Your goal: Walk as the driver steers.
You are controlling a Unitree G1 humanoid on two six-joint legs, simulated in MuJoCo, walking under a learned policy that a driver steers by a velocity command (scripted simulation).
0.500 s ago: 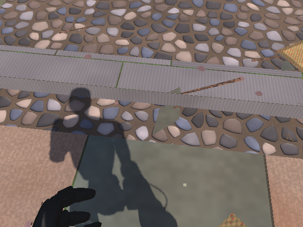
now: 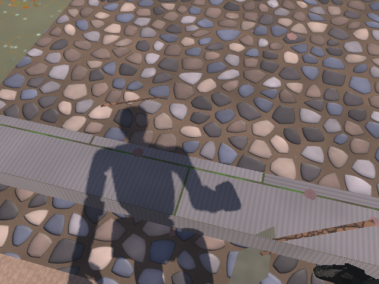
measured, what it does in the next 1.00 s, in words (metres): climbs, turning right: right foot, then left foot 0.10 m higher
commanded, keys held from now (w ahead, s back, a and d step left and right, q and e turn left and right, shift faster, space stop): w+e+shift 0.64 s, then w+shift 0.36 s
